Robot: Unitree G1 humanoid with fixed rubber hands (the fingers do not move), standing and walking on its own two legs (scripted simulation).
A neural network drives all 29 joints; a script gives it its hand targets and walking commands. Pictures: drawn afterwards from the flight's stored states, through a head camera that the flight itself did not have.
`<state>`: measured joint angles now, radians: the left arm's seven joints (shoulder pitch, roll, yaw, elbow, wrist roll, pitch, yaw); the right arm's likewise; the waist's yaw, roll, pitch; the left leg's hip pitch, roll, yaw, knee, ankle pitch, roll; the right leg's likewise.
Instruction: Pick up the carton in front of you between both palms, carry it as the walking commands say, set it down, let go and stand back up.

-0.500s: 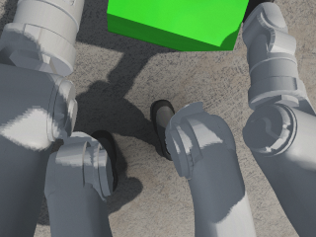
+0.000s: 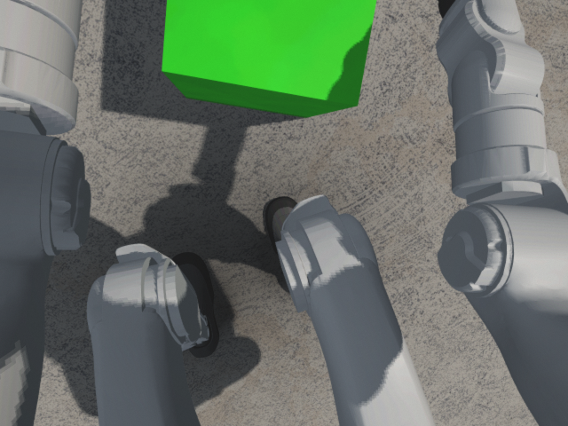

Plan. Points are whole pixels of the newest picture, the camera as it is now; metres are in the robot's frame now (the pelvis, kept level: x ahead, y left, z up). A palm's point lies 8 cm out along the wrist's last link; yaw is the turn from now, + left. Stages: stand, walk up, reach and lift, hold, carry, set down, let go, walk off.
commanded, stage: set down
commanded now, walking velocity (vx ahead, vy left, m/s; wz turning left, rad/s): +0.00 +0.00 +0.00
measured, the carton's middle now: (264, 24) +0.55 -0.12 -0.29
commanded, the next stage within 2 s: let go in 0.74 s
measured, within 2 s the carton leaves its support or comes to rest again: neither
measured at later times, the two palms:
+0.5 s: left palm out of the picture +0.64 +0.07 +0.03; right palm out of the picture +0.50 -0.29 +0.04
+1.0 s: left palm out of the picture +0.59 +0.09 +0.15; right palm out of the picture +0.46 -0.28 +0.16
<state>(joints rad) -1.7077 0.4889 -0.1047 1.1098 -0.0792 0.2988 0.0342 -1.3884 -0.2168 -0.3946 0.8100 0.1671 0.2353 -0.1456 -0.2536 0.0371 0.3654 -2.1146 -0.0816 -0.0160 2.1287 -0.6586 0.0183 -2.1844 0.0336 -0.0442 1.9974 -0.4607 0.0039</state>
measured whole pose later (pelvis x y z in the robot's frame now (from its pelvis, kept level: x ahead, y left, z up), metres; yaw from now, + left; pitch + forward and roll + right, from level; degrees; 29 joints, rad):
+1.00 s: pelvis +0.05 -0.01 +0.25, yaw +3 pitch +43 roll +1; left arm -1.17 0.26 0.22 0.92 0.17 0.28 0.01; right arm -0.84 -0.11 -0.43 0.60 -0.06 0.24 0.02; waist -0.21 0.06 -0.05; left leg -1.47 -0.08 -0.05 1.08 -0.37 0.00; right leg -1.53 0.03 0.01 1.03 -0.25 -0.01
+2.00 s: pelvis +0.14 +0.04 +0.36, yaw +0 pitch -1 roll -2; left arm 0.24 0.21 0.04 0.45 -0.01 0.08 -0.03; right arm 0.22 -0.20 -0.05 0.42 -0.02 0.09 0.08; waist -0.01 0.04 0.05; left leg -0.11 -0.07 -0.03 0.46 -0.33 0.08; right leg -0.19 0.02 0.07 0.43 -0.22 0.03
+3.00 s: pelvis +0.16 -0.03 +0.36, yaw +3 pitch +0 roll +0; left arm 0.15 0.32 0.06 0.82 0.03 0.01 0.02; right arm 0.19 -0.36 -0.02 0.76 -0.03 0.00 -0.04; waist 0.02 0.05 0.01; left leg -0.12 -0.01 -0.11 0.47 -0.36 -0.01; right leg -0.20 0.07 -0.02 0.47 -0.28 -0.06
